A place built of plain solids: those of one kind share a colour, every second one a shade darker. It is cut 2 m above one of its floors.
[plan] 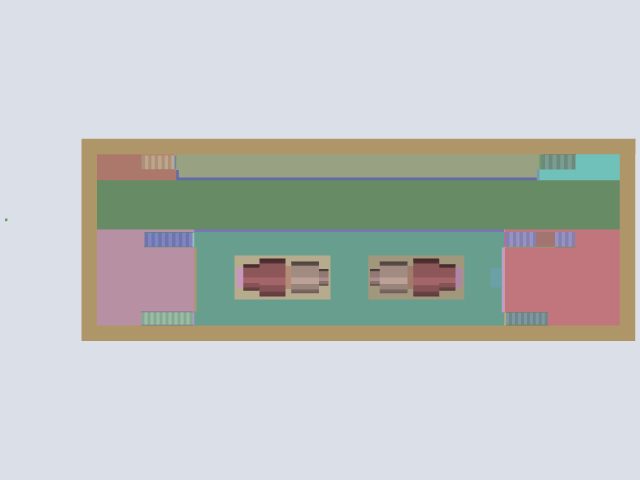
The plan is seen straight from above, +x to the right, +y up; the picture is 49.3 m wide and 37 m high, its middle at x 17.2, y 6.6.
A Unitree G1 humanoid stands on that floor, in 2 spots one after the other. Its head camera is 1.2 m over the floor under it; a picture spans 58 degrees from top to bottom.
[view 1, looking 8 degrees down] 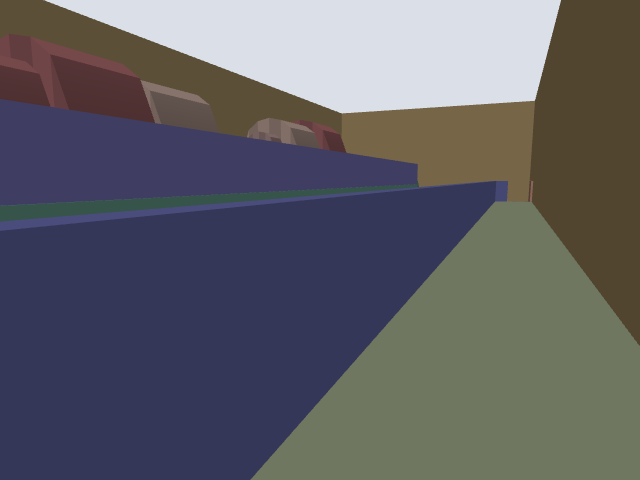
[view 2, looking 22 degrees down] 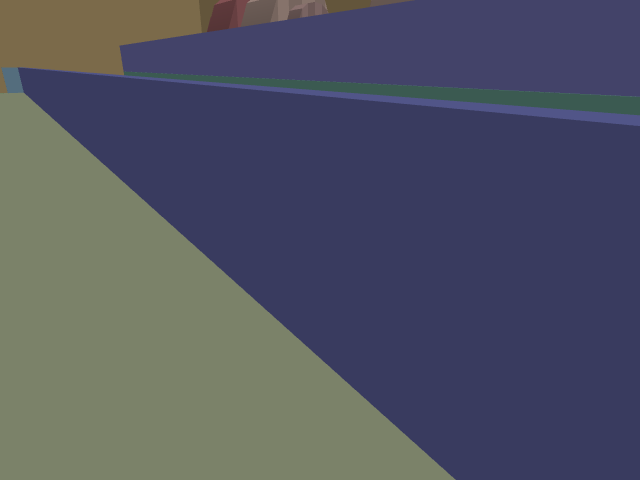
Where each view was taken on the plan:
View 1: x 31.71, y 12.31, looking -156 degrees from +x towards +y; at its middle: rail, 2.24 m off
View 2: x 8.51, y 12.31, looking -35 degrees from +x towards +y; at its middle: rail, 1.70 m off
